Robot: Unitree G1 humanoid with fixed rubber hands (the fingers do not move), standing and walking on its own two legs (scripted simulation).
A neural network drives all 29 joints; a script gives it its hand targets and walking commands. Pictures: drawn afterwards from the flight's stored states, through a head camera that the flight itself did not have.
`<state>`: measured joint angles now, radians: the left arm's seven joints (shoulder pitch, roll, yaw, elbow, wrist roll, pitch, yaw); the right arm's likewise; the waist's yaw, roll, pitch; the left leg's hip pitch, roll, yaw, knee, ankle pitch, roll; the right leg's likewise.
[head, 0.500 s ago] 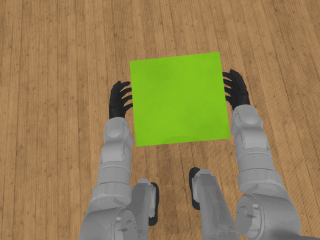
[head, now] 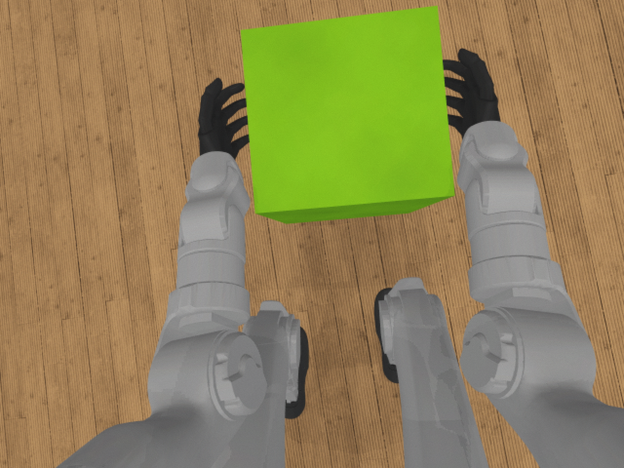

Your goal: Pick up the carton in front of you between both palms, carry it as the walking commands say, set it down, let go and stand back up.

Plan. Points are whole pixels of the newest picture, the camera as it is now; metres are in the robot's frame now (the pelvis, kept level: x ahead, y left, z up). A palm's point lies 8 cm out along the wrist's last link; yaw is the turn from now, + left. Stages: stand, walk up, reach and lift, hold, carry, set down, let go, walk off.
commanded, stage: set down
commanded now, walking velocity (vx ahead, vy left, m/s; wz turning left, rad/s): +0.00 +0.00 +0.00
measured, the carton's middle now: (343, 141) +0.50 -0.06 -0.18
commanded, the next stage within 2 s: none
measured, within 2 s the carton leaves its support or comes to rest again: rests again in 1.02 s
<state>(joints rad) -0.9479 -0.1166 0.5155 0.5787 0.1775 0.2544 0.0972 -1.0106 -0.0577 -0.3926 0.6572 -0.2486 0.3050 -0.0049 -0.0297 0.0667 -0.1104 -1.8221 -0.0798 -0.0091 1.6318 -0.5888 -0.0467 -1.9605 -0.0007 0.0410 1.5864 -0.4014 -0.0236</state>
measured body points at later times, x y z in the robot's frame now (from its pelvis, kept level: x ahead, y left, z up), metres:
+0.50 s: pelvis -0.02 +0.01 -0.10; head +0.33 -0.06 +0.17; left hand +0.52 +0.07 -0.25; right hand +0.51 -0.23 -0.26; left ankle +0.06 +0.14 -0.50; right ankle +0.12 -0.11 -0.50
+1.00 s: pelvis -0.02 +0.01 -0.15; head +0.34 -0.05 +0.10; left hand +0.53 +0.07 -0.32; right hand +0.52 -0.24 -0.32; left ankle +0.06 +0.14 -0.50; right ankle +0.12 -0.11 -0.50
